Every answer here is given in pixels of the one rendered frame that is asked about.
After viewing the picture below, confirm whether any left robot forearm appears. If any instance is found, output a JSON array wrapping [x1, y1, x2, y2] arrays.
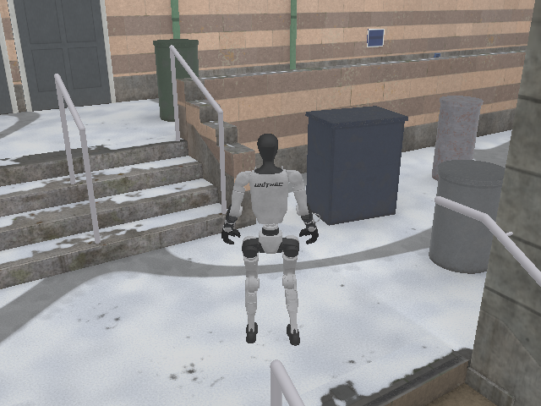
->
[[223, 204, 238, 233]]

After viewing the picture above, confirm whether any right robot upper arm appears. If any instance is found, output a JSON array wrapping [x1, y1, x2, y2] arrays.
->
[[287, 170, 309, 216]]

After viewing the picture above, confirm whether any left robot hand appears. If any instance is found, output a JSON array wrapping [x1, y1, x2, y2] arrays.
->
[[221, 229, 241, 244]]

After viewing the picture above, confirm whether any left robot upper arm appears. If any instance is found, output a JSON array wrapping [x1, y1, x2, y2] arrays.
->
[[229, 171, 251, 217]]

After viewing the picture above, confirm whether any robot torso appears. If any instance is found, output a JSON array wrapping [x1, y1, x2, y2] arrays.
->
[[249, 166, 289, 254]]

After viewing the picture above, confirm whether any right robot hand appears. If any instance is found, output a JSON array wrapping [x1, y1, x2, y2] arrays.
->
[[299, 228, 319, 244]]

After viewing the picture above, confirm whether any right robot forearm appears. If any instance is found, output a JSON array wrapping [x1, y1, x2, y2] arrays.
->
[[301, 203, 317, 232]]

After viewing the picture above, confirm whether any left robot thigh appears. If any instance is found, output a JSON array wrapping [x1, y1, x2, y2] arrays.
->
[[242, 236, 260, 293]]

